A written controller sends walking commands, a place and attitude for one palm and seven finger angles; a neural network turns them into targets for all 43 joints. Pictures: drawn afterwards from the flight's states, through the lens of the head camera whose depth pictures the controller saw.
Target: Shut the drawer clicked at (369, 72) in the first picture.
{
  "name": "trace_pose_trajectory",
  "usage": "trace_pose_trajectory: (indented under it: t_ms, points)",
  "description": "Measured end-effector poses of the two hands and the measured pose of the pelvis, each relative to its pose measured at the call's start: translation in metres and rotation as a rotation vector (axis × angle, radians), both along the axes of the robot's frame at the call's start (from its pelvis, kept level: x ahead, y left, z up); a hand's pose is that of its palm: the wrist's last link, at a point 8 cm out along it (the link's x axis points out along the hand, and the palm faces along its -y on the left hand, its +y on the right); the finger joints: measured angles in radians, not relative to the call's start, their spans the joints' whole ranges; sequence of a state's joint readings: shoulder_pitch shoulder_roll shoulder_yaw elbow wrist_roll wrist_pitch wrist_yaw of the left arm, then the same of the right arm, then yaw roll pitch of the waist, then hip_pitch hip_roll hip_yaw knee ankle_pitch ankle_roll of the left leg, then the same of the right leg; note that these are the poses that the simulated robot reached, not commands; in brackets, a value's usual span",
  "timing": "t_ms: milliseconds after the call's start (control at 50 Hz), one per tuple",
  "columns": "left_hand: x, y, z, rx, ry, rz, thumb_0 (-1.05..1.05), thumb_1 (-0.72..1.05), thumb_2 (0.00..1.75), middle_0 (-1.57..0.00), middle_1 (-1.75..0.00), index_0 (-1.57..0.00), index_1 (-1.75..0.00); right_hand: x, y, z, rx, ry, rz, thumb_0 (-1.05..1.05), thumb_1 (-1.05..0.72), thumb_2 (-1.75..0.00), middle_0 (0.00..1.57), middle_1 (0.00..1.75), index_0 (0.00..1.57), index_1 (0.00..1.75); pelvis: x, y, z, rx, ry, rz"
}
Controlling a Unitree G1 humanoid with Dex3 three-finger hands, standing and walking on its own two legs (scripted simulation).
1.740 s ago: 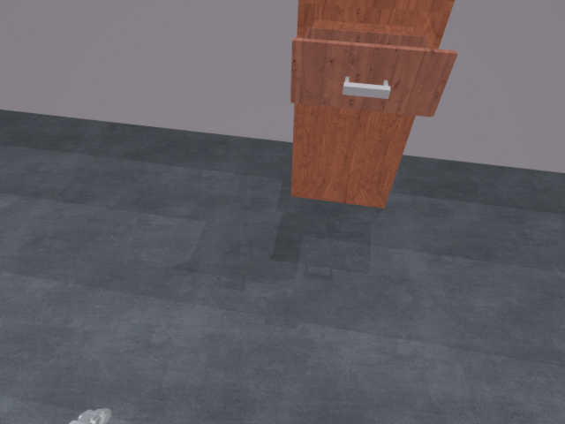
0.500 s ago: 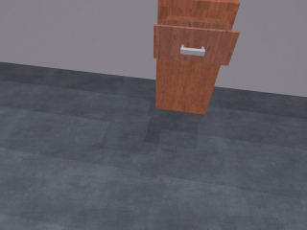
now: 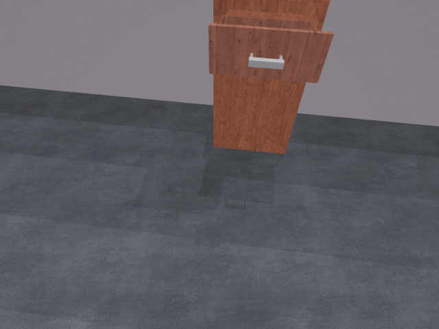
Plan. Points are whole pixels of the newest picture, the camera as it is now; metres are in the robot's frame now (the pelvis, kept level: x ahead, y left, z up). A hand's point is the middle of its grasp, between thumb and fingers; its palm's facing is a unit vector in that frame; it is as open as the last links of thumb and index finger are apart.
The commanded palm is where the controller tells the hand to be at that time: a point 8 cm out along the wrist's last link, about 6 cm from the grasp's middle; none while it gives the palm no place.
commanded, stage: walk to a spot facing it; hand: left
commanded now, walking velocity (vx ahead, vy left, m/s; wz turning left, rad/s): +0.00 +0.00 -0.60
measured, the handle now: (266, 59) +0.96 -0.09 +0.02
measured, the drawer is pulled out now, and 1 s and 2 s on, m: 0.29 0.29 0.29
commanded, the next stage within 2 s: turn to face it in 1.48 s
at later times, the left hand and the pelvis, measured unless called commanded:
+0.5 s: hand out of the picture +0.05 +0.17 -0.15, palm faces -0.16 -0.96 -0.21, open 7.4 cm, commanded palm none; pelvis +0.04 -0.02 +0.01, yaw -15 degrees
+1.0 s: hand (187, 219) +0.41 +0.12 -0.16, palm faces -0.53 -0.82 -0.20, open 7.4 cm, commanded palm none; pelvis +0.21 +0.00 +0.00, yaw -34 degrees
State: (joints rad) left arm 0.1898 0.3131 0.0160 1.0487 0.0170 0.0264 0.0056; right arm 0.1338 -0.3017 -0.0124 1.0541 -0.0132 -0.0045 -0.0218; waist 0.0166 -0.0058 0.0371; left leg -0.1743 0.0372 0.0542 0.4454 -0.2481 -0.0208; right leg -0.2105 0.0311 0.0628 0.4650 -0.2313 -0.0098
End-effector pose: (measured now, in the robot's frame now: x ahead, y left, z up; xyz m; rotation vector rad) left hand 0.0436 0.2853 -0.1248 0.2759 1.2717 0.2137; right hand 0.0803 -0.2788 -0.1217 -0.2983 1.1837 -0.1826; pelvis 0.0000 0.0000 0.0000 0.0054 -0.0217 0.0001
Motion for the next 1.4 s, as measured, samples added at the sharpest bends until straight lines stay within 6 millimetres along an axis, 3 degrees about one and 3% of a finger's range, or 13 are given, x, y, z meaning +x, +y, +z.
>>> trace_pose_trajectory:
  t_ms: [140, 280, 400, 520, 620, 700, 820, 980, 1080, 1160, 1220, 1260, 1400]
  points:
    - [0.005, -0.025, -0.016, -0.048, 0.028, -0.061, 0.01, 0.91, 0.9, -0.2, -0.3, -0.2, -0.3, -0.031, 0.012, -0.019, 0.058, 0.001, -0.088, 0.0, -0.9, -0.9, 0.2, 0.3, 0.2, 0.3, -0.008, -0.004, -0.012, 0.026, 0.005, -0.078]
    - [0.006, -0.06, -0.019, -0.07, -0.005, -0.086, 0.01, 0.91, 0.9, -0.2, -0.3, -0.2, -0.3, -0.056, 0.005, -0.042, 0.118, 0.055, -0.157, 0.0, -0.9, -0.9, 0.2, 0.3, 0.2, 0.3, -0.001, -0.02, -0.021, 0.002, 0.0, -0.139]
    - [-0.004, -0.073, -0.002, -0.097, 0.083, -0.108, 0.01, 0.91, 0.9, -0.2, -0.3, -0.21, -0.3, -0.037, 0.001, -0.016, 0.126, -0.01, -0.205, 0.01, -0.91, -0.9, 0.2, 0.3, 0.2, 0.3, 0.018, -0.022, 0.0, 0.015, 0.026, -0.199]
    - [0.014, -0.064, 0.002, -0.101, 0.137, -0.136, 0.01, 0.91, 0.9, -0.21, -0.3, -0.21, -0.3, -0.002, 0.002, -0.001, 0.106, -0.08, -0.248, 0.01, -0.91, -0.9, 0.2, 0.3, 0.2, 0.3, 0.047, -0.014, 0.006, 0.014, 0.043, -0.263]
    - [0.051, -0.045, -0.006, -0.098, 0.152, -0.157, 0.01, 0.91, 0.9, -0.2, -0.3, -0.21, -0.3, 0.045, 0.012, 0.007, 0.084, -0.141, -0.262, 0.01, -0.91, -0.9, 0.2, 0.29, 0.2, 0.3, 0.082, 0.0, 0.003, 0.003, 0.045, -0.316]
    - [0.1, -0.024, -0.026, -0.1, 0.16, -0.202, 0.01, 0.91, 0.9, -0.2, -0.3, -0.21, -0.3, 0.081, 0.023, 0.007, 0.039, -0.232, -0.284, 0.01, -0.91, -0.9, 0.2, 0.3, 0.2, 0.3, 0.116, 0.015, -0.012, -0.017, 0.045, -0.376]
    - [0.219, -0.027, -0.026, -0.105, 0.076, -0.356, 0.01, 0.91, 0.9, -0.2, -0.3, -0.2, -0.3, 0.058, 0.049, 0.011, 0.038, -0.17, -0.423, 0.0, -0.91, -0.9, 0.2, 0.3, 0.2, 0.3, 0.154, 0.017, -0.004, -0.01, 0.025, -0.471]
    - [0.368, -0.107, -0.006, -0.15, -0.083, -0.579, 0.01, 0.92, 0.9, -0.19, -0.3, -0.2, -0.3, -0.023, 0.087, 0.003, 0.081, 0.091, -0.684, 0.0, -0.92, -0.9, 0.2, 0.3, 0.2, 0.3, 0.201, 0.002, 0.003, -0.006, 0.027, -0.582]
    - [0.435, -0.192, -0.004, -0.196, -0.125, -0.736, 0.01, 0.92, 0.9, -0.19, -0.3, -0.2, -0.3, -0.062, 0.115, -0.002, 0.149, 0.254, -0.825, 0.0, -0.92, -0.9, 0.2, 0.29, 0.2, 0.3, 0.226, -0.022, -0.003, 0.0, 0.019, -0.647]
    - [0.476, -0.272, -0.008, -0.233, -0.165, -0.856, 0.01, 0.91, 0.9, -0.19, -0.3, -0.2, -0.3, -0.076, 0.128, -0.01, 0.223, 0.355, -0.922, 0.0, -0.91, -0.9, 0.2, 0.29, 0.2, 0.3, 0.246, -0.052, -0.014, 0.005, 0.019, -0.696]
    - [0.498, -0.322, -0.015, -0.257, -0.232, -0.912, 0.01, 0.91, 0.9, -0.2, -0.3, -0.2, -0.3, -0.073, 0.121, -0.023, 0.279, 0.393, -0.97, 0.0, -0.91, -0.9, 0.2, 0.29, 0.2, 0.3, 0.258, -0.082, -0.029, 0.017, 0.009, -0.725]
    - [0.502, -0.338, -0.017, -0.26, -0.241, -0.918, 0.0, 0.91, 0.9, -0.2, -0.3, -0.2, -0.3, -0.06, 0.104, -0.031, 0.282, 0.37, -0.992, 0.01, -0.91, -0.9, 0.2, 0.3, 0.2, 0.3, 0.264, -0.095, -0.031, 0.007, 0.0, -0.745]
    - [0.491, -0.338, -0.011, -0.178, -0.102, -0.92, 0.0, 0.91, 0.9, -0.2, -0.3, -0.2, -0.3, 0.039, -0.011, -0.027, 0.166, 0.046, -0.964, 0.01, -0.91, -0.9, 0.2, 0.29, 0.2, 0.3, 0.289, -0.128, -0.01, 0.008, 0.013, -0.821]
